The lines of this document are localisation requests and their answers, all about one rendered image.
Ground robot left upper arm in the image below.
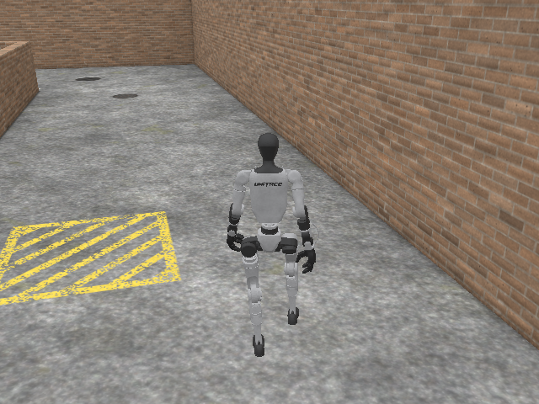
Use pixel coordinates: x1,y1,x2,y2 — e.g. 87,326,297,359
232,169,252,215

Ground left robot foot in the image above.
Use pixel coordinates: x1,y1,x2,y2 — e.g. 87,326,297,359
253,334,264,357

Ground robot right shin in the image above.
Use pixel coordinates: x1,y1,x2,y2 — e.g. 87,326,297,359
286,263,298,314

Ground robot left hand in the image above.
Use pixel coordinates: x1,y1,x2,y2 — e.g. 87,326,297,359
227,233,244,252

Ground robot left forearm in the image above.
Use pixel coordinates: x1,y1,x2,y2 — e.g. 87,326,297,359
227,203,241,237

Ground robot right hand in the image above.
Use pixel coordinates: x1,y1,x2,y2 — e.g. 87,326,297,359
296,248,316,274

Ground robot right forearm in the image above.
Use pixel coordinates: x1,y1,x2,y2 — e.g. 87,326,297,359
297,205,314,250

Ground robot right upper arm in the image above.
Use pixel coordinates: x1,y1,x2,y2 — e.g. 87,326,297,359
286,169,306,218

